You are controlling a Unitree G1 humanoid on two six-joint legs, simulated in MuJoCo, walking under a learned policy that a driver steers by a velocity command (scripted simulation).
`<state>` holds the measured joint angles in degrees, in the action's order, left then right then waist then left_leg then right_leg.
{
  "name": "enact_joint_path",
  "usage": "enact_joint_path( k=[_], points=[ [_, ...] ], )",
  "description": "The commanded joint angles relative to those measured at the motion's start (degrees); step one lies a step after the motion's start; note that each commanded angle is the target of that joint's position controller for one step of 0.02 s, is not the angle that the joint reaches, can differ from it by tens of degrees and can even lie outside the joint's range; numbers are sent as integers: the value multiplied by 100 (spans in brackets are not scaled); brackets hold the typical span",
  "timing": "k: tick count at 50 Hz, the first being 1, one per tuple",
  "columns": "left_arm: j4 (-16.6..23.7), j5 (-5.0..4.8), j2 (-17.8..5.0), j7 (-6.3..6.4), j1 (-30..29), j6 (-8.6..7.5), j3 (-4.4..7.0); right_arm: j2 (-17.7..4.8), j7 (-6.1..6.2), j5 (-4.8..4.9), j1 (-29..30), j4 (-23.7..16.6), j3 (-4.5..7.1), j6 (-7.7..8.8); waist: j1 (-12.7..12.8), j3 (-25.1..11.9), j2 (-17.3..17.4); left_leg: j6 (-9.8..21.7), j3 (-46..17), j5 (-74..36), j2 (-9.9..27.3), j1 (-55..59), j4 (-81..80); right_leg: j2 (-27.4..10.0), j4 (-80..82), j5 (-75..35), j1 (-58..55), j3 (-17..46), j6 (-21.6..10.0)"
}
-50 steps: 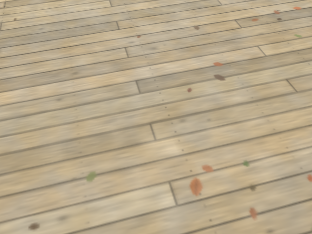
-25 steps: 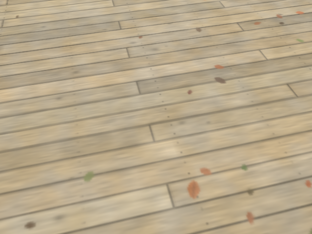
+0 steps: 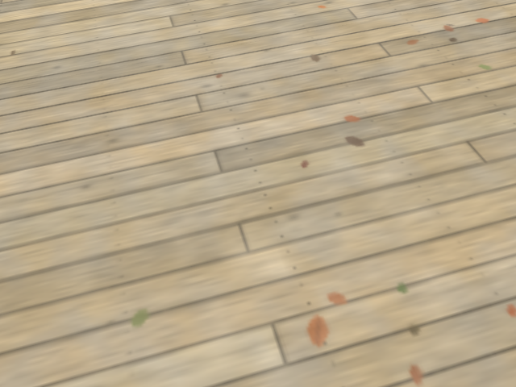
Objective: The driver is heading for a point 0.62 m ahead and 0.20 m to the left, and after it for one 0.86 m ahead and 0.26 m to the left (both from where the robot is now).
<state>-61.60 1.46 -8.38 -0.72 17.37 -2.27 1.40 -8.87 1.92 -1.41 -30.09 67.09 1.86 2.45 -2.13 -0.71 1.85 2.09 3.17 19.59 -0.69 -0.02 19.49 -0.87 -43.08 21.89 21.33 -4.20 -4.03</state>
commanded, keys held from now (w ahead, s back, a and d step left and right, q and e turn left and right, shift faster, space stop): w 0.02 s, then w+q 0.98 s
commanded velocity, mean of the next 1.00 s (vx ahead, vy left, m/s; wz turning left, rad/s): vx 0.46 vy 0.00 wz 0.45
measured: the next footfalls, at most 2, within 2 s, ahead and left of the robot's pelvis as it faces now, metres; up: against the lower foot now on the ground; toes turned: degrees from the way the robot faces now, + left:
right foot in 0.08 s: +0.12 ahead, -0.12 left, +0.00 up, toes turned -4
left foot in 0.60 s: +0.41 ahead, +0.07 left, +0.00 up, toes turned +21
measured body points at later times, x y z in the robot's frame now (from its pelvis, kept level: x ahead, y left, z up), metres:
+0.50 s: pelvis +0.22 -0.03 -0.01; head +0.26 -0.03 +0.44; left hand +0.09 +0.16 -0.15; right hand +0.42 -0.22 -0.14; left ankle +0.36 +0.08 -0.70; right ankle +0.08 -0.12 -0.74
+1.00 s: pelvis +0.49 +0.05 +0.00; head +0.51 +0.09 +0.45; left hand +0.57 +0.35 -0.11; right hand +0.58 -0.21 -0.12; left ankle +0.38 +0.05 -0.74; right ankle +0.72 -0.03 -0.68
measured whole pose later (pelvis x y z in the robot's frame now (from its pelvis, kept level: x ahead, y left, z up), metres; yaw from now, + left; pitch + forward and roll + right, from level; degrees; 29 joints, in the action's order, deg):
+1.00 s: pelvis +0.49 +0.05 +0.00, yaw +29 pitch +2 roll +0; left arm -44.1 2.3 -13.4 -1.6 1.4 -1.4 2.4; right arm -13.3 0.0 -0.2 -25.0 53.2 4.1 3.5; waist -5.1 2.4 -2.3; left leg 7.9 -7.3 15.1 -8.2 -0.3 14.7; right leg -5.7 -45.0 2.4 39.8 1.7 2.5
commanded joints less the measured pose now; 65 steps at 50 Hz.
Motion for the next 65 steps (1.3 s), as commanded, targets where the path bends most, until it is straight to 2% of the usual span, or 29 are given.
enact_joint_path(
  k=[1,4,5,6,7,9,12,22,25,27,29,30,31,32,33,35,37,41,45,52,54,56,57,58,59,60,61,62,65],
  points=[
    [584,-57,-292,-76,-579,-175,102,-679,-10,2,-98,-165,124,148,123,1208,355,974,-1365,373,1568,-587,-1097,-102,466,-198,685,-63,15],
    [173,-103,-404,-23,811,-220,250,-674,-83,40,205,-280,115,188,778,801,43,706,-767,-745,971,-2045,307,354,1441,-657,-2001,-327,23],
    [0,-19,-868,66,1718,-277,404,-471,-131,54,379,-412,45,237,1212,337,-795,451,-195,-827,454,-2722,1967,-614,2146,121,-3036,876,-131],
    [-105,26,-1541,106,2422,-247,544,-46,-154,109,237,-702,-43,253,1205,-157,-2218,234,313,1031,-266,-3823,4037,-2192,3386,1526,-3549,3552,-669],
    [-54,14,-1161,140,1894,-164,436,-421,-192,-49,588,-785,60,194,877,263,-1208,383,-424,924,135,-3952,4959,-2293,3554,1917,-2712,3845,-750],
    [311,-7,-841,95,654,-216,320,-228,-280,19,818,-882,57,196,380,822,-355,444,-641,-162,524,-3807,4926,-1946,3613,817,-1713,2487,-528],
    [316,-25,-528,159,553,-354,181,-199,-326,-33,733,-896,133,59,133,675,-431,355,-468,-637,571,-3566,4716,-1499,3579,-972,-1652,1115,-282],
    [153,-48,-644,292,1122,-473,109,-128,-501,-3,2910,-1874,87,-73,288,987,-632,362,488,-1831,280,-3618,2179,-1257,3412,-3847,-1898,-719,-180],
    [120,-68,-878,350,1165,-463,169,-341,-478,-35,2767,-1910,158,-74,119,687,-699,662,820,-1535,-81,-2946,1787,-1358,2689,-6054,-2425,-1037,-111],
    [179,-30,-1054,384,1019,-391,243,-545,-435,-51,2002,-1718,258,-74,-247,217,-902,952,879,-1018,-377,-2211,1796,-1434,1478,-7229,-2662,-1149,-126],
    [351,-33,-1213,288,784,-316,317,-891,-381,-108,849,-1367,445,-33,-790,-408,-736,1259,553,-815,-528,-657,1063,-1383,-746,-6025,-2031,-1130,-118],
    [547,-19,-941,221,713,-306,278,-1372,-324,-137,598,-1342,600,-25,-843,-758,2,1595,-1001,-128,626,373,786,-942,-2680,-2763,-746,-1097,2],
    [1043,-132,-530,101,833,-327,219,-1835,-344,-95,850,-1500,679,-77,-298,-1204,1063,2608,-4442,-23,2003,1622,-73,344,-4512,937,1495,-229,260],
    [1232,-83,-888,65,16,-406,256,-1685,-304,9,915,-1503,638,-133,-452,-740,97,2389,-4264,410,1938,1247,-638,-11,-4459,325,2225,598,180],
    [1350,-120,-931,42,-188,-483,250,-1419,-257,52,1222,-1517,559,-115,-240,-142,-168,2124,-3594,78,1862,541,-759,-279,-3966,-255,2262,620,148],
    [1244,-19,-872,93,1,-421,259,-1058,-212,80,1562,-1561,446,-5,252,223,-692,1692,-2566,-1499,1337,-557,-804,-580,-3044,-544,1498,649,248],
    [1254,120,-768,59,127,-188,245,-976,-180,145,1517,-1556,384,133,427,152,-505,1580,-2026,-2340,980,-950,-810,-656,-2581,-502,1038,634,425],
    [1617,129,-794,-7,-677,3,238,-1220,-192,170,962,-1502,414,208,228,305,-145,1337,-1730,-2852,684,-925,-857,-658,-1674,-1154,1556,415,672],
    [1996,100,-886,-43,-1615,35,231,-1226,-199,152,387,-1512,401,159,-145,337,100,1058,-1912,-3028,651,-277,-763,-509,-791,-1878,2163,403,702],
    [2560,27,-916,-120,-2672,-85,107,-1356,-112,51,-9,-1631,405,132,-429,417,308,1108,-2268,-3753,770,516,-266,-75,598,-1983,2062,384,518],
    [2574,-6,-1046,-97,-2366,-141,123,-1470,-69,44,226,-1731,434,142,-195,370,381,934,-2358,-4046,817,382,-57,30,1099,-1858,1282,461,375],
    [2217,-23,-1311,5,-1170,-208,235,-1600,-105,39,546,-1810,454,198,316,-141,337,662,-2128,-5296,649,87,883,332,1383,-1560,-410,295,140],
    [2002,-1,-1431,80,-320,-270,295,-1585,-154,70,625,-1811,447,241,753,-596,144,545,-1878,-5085,366,-248,1961,162,1694,-1817,-1531,352,-8],
    [1946,157,-1779,177,550,-305,369,-1144,-198,109,492,-1963,325,278,989,-1406,-388,475,-1616,-3244,51,-1056,3523,-1062,1679,-801,-2824,1600,-250],
    [1887,269,-2312,144,541,-259,493,-640,-202,343,-521,-1977,243,242,405,-1964,-1971,237,-1086,1154,-926,-2762,5205,-2536,2340,-913,-3963,4538,-1107],
    [1912,86,-1819,70,205,-182,448,-1130,-146,101,-415,-1795,275,177,313,-1483,-1142,324,-1187,800,-451,-3281,5682,-2355,2653,51,-3331,5030,-1143],
    [1981,20,-1299,46,-299,-186,324,-1158,-183,38,168,-1846,278,154,255,-543,-530,285,-1122,220,-225,-3307,5520,-2039,2792,50,-2401,3955,-988],
    [1937,43,-1060,19,-471,-212,255,-1083,-220,10,580,-1938,249,156,254,-148,-222,267,-1078,-59,-70,-3240,5192,-1710,2881,-595,-1838,3130,-833],
    [1626,-3,-1049,11,-182,-333,215,-964,-344,-78,728,-2021,221,30,83,-3,-731,196,-963,-150,86,-2893,4632,-1215,3078,-2121,-1313,1946,-625]
  ],
)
